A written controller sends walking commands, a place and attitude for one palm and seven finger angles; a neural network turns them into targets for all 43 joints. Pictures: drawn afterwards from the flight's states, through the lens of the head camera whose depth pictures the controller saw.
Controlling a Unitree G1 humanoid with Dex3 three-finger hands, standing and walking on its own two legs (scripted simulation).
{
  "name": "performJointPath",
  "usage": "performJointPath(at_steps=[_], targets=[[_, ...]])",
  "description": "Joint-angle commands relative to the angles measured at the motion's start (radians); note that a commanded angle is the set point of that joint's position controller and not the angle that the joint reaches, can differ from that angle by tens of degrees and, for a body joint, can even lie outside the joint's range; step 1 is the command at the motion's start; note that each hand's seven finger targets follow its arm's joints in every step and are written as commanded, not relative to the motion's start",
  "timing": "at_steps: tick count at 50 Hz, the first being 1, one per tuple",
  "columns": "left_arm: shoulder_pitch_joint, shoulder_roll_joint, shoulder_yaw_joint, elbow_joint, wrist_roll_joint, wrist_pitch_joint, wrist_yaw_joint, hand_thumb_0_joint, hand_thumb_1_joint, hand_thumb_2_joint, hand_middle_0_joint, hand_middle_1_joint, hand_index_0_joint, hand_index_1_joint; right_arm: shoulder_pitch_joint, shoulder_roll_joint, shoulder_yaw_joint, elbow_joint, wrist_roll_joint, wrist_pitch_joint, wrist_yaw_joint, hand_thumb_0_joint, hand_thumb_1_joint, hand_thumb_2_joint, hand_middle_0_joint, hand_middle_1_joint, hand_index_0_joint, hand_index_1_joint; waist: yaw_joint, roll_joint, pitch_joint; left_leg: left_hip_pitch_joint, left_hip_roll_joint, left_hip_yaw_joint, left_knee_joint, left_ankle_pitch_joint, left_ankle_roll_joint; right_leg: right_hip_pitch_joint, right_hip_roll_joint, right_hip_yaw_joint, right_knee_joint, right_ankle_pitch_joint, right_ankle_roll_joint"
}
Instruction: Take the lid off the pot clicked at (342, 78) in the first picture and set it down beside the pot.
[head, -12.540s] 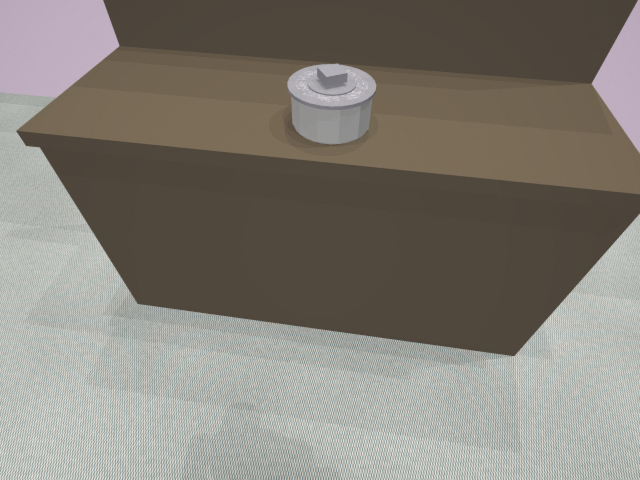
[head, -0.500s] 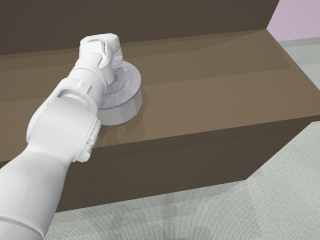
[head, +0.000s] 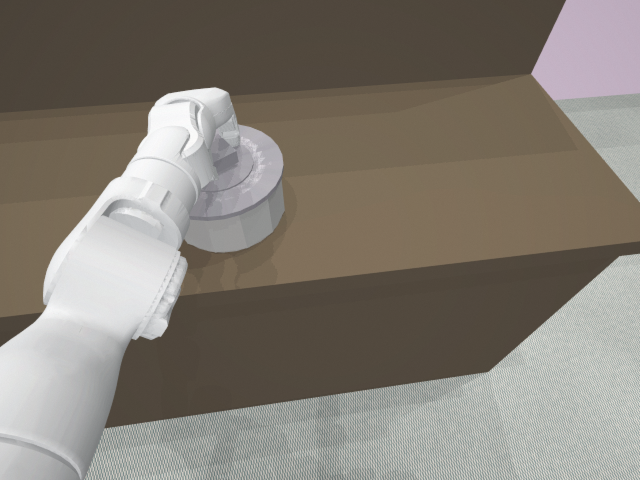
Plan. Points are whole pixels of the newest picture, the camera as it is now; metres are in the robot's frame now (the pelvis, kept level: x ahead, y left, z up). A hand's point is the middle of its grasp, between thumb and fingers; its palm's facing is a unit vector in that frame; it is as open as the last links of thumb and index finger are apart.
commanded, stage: close the fingers and squeeze the knob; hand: left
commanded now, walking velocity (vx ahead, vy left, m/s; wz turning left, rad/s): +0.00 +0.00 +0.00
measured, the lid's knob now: (213, 154) +0.54 +0.09 +0.10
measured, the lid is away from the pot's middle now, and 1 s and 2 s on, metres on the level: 0.00 0.00 0.01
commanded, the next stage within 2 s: lift the lid straight up in 1.44 s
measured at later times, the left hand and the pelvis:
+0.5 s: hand (213, 154) +0.51 +0.08 +0.13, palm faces -0.38 -0.04 -0.92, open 9.2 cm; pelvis +0.00 +0.01 +0.00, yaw +0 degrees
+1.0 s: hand (216, 154) +0.51 +0.08 +0.13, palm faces -0.39 -0.05 -0.92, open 7.3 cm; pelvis +0.00 +0.00 +0.00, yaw +0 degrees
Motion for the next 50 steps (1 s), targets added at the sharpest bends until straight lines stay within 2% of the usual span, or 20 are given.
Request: performJointPath(at_steps=[1,4,6,8,9,13,17,19,23,24,27,30,33,35,38,41,43,44,45,50], targets=[[-0.577,0.162,0.017,-0.163,0.005,-0.009,0.019,0.000,-0.086,0.895,-0.451,-0.756,-0.451,-0.756,0.102,-0.140,-0.045,-0.041,-0.001,-0.016,-0.007,0.000,-0.900,-0.900,0.200,0.300,0.200,0.300,-0.039,-0.084,-0.346,0.278,-0.020,-0.043,0.014,0.328,0.037,0.072,0.023,0.021,-0.034,0.372,0.008],[-0.565,0.158,0.013,-0.163,0.011,-0.017,0.024,0.000,-0.064,0.908,-0.453,-0.809,-0.453,-0.809,0.102,-0.138,-0.043,-0.040,-0.002,-0.014,-0.007,0.000,-0.900,-0.900,0.200,0.300,0.200,0.300,-0.030,-0.045,-0.369,0.296,-0.016,-0.051,0.018,0.358,0.033,0.060,0.022,0.020,-0.025,0.367,0.002],[-0.562,0.156,0.015,-0.139,0.016,-0.015,0.028,0.000,-0.048,0.915,-0.457,-0.840,-0.457,-0.840,0.102,-0.139,-0.043,-0.036,0.000,-0.012,-0.010,0.000,-0.900,-0.900,0.200,0.300,0.200,0.300,-0.039,-0.075,-0.339,0.281,-0.015,-0.047,0.015,0.336,0.032,0.052,0.026,0.014,-0.031,0.353,0.005],[-0.585,0.186,0.036,-0.181,0.016,-0.025,0.033,0.000,-0.031,0.920,-0.462,-0.869,-0.462,-0.869,0.105,-0.142,-0.046,-0.042,-0.004,-0.013,-0.011,0.000,-0.900,-0.900,0.200,0.300,0.200,0.300,-0.028,-0.077,-0.390,0.297,-0.015,-0.052,0.014,0.365,0.032,0.078,0.025,0.019,-0.027,0.373,0.004],[-0.597,0.183,0.028,-0.198,0.017,-0.032,0.034,0.000,-0.022,0.922,-0.464,-0.883,-0.464,-0.883,0.104,-0.138,-0.044,-0.045,-0.002,-0.015,-0.009,0.000,-0.900,-0.900,0.200,0.300,0.200,0.300,-0.027,-0.041,-0.420,0.321,-0.011,-0.055,0.021,0.399,0.031,0.071,0.023,0.022,-0.020,0.381,0.003],[-0.583,0.174,0.035,-0.172,0.020,-0.031,0.044,0.000,0.014,0.926,-0.479,-0.932,-0.479,-0.932,0.121,-0.140,-0.051,-0.034,-0.005,-0.020,-0.005,0.000,-0.900,-0.900,0.200,0.300,0.200,0.300,-0.027,-0.052,-0.405,0.345,-0.003,-0.064,0.026,0.445,0.025,0.035,0.033,0.011,-0.023,0.363,0.004],[-0.610,0.125,0.009,-0.156,0.013,-0.032,0.059,0.000,0.053,0.923,-0.497,-0.973,-0.497,-0.973,0.133,-0.139,-0.051,-0.024,-0.002,-0.029,0.002,0.000,-0.900,-0.900,0.200,0.300,0.200,0.300,-0.042,-0.049,-0.379,0.364,0.003,-0.081,0.027,0.444,0.018,-0.022,0.041,0.000,-0.022,0.319,0.004],[-0.636,0.155,0.027,-0.187,0.014,-0.040,0.067,0.000,0.073,0.920,-0.508,-0.991,-0.508,-0.991,0.143,-0.140,-0.053,-0.025,-0.006,-0.034,0.006,0.000,-0.900,-0.900,0.200,0.300,0.200,0.300,-0.034,-0.024,-0.421,0.382,0.006,-0.087,0.027,0.486,0.014,-0.012,0.039,0.006,-0.018,0.330,0.001],[-0.606,0.117,0.018,-0.160,0.019,-0.028,0.083,0.000,0.116,0.908,-0.533,-1.021,-0.533,-1.021,0.159,-0.139,-0.059,-0.013,-0.013,-0.041,0.017,0.000,-0.900,-0.900,0.200,0.300,0.200,0.300,-0.022,-0.015,-0.429,0.398,0.012,-0.095,0.035,0.535,0.003,-0.032,0.044,0.000,-0.012,0.324,-0.002],[-0.583,0.168,0.052,-0.143,0.027,-0.021,0.088,0.000,0.128,0.904,-0.539,-1.028,-0.539,-1.028,0.162,-0.144,-0.058,-0.012,-0.014,-0.040,0.017,0.000,-0.900,-0.900,0.200,0.300,0.200,0.300,-0.016,-0.048,-0.437,0.386,0.012,-0.088,0.028,0.528,0.001,-0.004,0.046,-0.005,-0.012,0.331,0.002],[-0.602,0.159,0.044,-0.121,0.026,0.002,0.097,0.000,0.162,0.890,-0.560,-1.046,-0.560,-1.046,0.157,-0.143,-0.052,-0.010,-0.009,-0.040,0.015,0.000,-0.900,-0.900,0.200,0.300,0.200,0.300,-0.023,-0.073,-0.414,0.334,0.003,-0.072,0.018,0.470,0.010,0.021,0.046,-0.001,-0.015,0.342,0.003],[-0.630,0.102,0.009,-0.105,0.022,0.018,0.105,0.000,0.198,0.872,-0.583,-1.060,-0.583,-1.060,0.156,-0.144,-0.052,-0.004,-0.008,-0.042,0.017,0.000,-0.900,-0.900,0.200,0.300,0.200,0.300,-0.039,-0.065,-0.382,0.330,0.006,-0.083,0.015,0.426,0.012,-0.023,0.046,-0.001,-0.019,0.304,0.002],[-0.637,0.118,0.019,-0.135,0.016,0.016,0.102,0.000,0.236,0.850,-0.607,-1.071,-0.607,-1.071,0.156,-0.147,-0.055,-0.007,-0.014,-0.048,0.019,0.000,-0.900,-0.900,0.200,0.300,0.200,0.300,-0.028,-0.030,-0.436,0.359,0.006,-0.090,0.025,0.465,0.010,-0.012,0.041,0.006,-0.013,0.319,-0.002],[-0.640,0.146,0.033,-0.126,0.022,0.020,0.093,0.000,0.261,0.833,-0.625,-1.077,-0.625,-1.077,0.160,-0.145,-0.054,-0.009,-0.016,-0.048,0.017,0.000,-0.900,-0.900,0.200,0.300,0.200,0.300,-0.031,-0.044,-0.445,0.347,0.001,-0.078,0.023,0.445,0.014,0.013,0.041,0.009,-0.014,0.332,0.002],[-0.620,0.126,0.019,-0.101,0.013,0.026,0.082,0.000,0.302,0.803,-0.652,-1.083,-0.652,-1.083,0.152,-0.146,-0.051,-0.008,-0.011,-0.044,0.011,0.000,-0.900,-0.900,0.200,0.300,0.200,0.300,-0.033,-0.078,-0.402,0.299,-0.008,-0.069,0.013,0.381,0.022,0.032,0.039,0.008,-0.022,0.332,0.003],[-0.612,0.165,0.037,-0.103,0.020,0.022,0.073,0.000,0.344,0.769,-0.680,-1.085,-0.680,-1.085,0.149,-0.147,-0.047,-0.010,-0.008,-0.043,0.004,0.000,-0.900,-0.900,0.200,0.300,0.200,0.300,-0.033,-0.093,-0.403,0.285,-0.013,-0.058,0.012,0.381,0.026,0.064,0.037,0.010,-0.020,0.365,0.005],[-0.618,0.132,0.014,-0.143,0.016,0.011,0.068,0.000,0.329,0.811,-0.640,-1.066,-0.676,-1.086,0.146,-0.142,-0.051,-0.019,-0.011,-0.045,0.007,0.000,-0.900,-0.900,0.200,0.300,0.200,0.300,-0.027,-0.040,-0.431,0.318,-0.007,-0.069,0.023,0.426,0.025,0.044,0.032,0.018,-0.016,0.365,0.001],[-0.612,0.118,0.003,-0.140,0.019,0.010,0.064,0.000,0.329,0.825,-0.627,-1.059,-0.678,-1.088,0.146,-0.140,-0.051,-0.018,-0.010,-0.045,0.008,0.000,-0.900,-0.900,0.200,0.300,0.200,0.300,-0.034,-0.048,-0.418,0.326,-0.007,-0.068,0.027,0.434,0.025,0.033,0.034,0.014,-0.016,0.367,0.004],[-0.596,0.153,0.025,-0.136,0.026,0.007,0.062,0.000,0.332,0.834,-0.618,-1.054,-0.683,-1.090,0.146,-0.143,-0.051,-0.016,-0.009,-0.040,0.006,0.000,-0.900,-0.900,0.200,0.300,0.200,0.300,-0.026,-0.063,-0.419,0.325,-0.006,-0.065,0.024,0.439,0.023,0.047,0.036,0.010,-0.017,0.372,0.004],[-0.597,0.125,0.008,-0.115,0.021,0.010,0.063,0.000,0.376,0.860,-0.601,-1.040,-0.721,-1.107,0.131,-0.143,-0.047,-0.016,-0.005,-0.030,0.002,0.000,-0.900,-0.900,0.200,0.300,0.200,0.300,-0.041,-0.071,-0.353,0.291,-0.012,-0.059,0.017,0.371,0.028,0.029,0.037,0.008,-0.025,0.350,0.004]])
